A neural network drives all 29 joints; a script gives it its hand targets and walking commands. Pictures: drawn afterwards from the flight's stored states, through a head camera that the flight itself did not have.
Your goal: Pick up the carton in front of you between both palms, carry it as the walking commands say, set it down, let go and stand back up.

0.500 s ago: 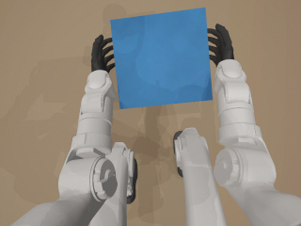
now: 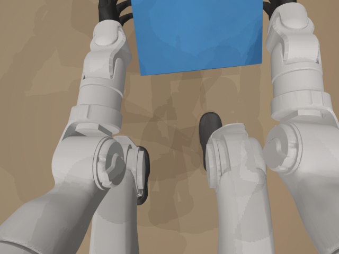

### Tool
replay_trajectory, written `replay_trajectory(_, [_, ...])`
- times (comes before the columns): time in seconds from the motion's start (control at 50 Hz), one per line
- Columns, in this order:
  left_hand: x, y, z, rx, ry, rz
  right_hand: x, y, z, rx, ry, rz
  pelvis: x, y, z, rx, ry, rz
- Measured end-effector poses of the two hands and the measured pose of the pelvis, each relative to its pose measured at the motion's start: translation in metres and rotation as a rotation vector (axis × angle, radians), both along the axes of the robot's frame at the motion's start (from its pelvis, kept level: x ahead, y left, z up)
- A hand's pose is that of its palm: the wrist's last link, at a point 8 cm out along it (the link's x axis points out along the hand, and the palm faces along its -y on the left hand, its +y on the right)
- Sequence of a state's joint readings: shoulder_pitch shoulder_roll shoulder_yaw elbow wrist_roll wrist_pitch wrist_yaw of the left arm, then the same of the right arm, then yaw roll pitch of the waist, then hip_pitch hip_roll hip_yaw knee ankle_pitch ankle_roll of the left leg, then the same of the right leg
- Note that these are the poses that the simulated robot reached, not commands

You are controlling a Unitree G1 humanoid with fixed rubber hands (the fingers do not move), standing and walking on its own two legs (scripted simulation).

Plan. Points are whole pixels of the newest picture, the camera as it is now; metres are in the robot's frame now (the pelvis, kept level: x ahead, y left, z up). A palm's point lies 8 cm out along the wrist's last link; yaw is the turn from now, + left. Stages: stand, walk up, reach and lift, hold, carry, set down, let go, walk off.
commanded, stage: set down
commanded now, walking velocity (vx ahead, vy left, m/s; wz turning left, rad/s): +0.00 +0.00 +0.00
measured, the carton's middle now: (192, 23) +0.52 -0.13 -0.25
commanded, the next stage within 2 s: none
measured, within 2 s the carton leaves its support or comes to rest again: rests again in 0.44 s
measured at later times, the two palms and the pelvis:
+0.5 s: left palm (116, 27) +0.53 +0.02 -0.19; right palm (275, 9) +0.50 -0.28 -0.18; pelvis +0.00 +0.01 -0.02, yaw +0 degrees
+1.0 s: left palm (117, 25) +0.54 +0.02 -0.19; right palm (277, 8) +0.50 -0.29 -0.19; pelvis +0.00 +0.00 -0.03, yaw +0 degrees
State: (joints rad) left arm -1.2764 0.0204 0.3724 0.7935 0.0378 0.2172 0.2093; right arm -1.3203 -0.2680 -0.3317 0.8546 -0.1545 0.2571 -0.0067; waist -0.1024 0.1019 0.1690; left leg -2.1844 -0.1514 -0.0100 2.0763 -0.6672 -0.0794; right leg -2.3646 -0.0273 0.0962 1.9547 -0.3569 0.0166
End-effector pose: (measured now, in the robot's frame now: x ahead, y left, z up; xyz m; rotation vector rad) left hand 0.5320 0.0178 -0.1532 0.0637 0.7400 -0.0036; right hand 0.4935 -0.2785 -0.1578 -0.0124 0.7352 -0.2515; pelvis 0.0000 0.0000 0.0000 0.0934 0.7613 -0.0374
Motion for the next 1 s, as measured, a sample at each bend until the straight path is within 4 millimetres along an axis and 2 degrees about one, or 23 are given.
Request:
replay_trajectory(0.1, [0.001,-0.005,-0.016,-0.027,-0.006,-0.008,0.005,-0.006,-0.009,-0.006,0.007,-0.003,0.002,-0.001,-0.009,-0.012,-0.024,0.009])
replay_trajectory(0.22, [0.003,0.001,-0.021,-0.024,-0.004,-0.013,0.009,-0.002,-0.011,0.006,0.008,-0.004,0.003,0.001,-0.017,-0.021,-0.029,0.015])
replay_trajectory(0.42, [-0.001,0.005,-0.032,-0.026,0.026,-0.041,0.003,0.000,-0.022,0.004,0.043,0.019,0.000,0.006,-0.021,-0.031,-0.041,0.033])
replay_trajectory(0.72, [0.004,-0.001,-0.039,-0.059,0.004,-0.077,0.006,-0.009,-0.034,0.002,0.067,0.013,-0.003,0.002,-0.028,-0.035,-0.065,0.037])
replay_trajectory(1.0, [0.006,0.001,-0.040,-0.061,-0.009,-0.116,0.006,-0.011,-0.036,0.026,0.057,0.027,-0.005,0.000,-0.031,-0.038,-0.085,0.034])
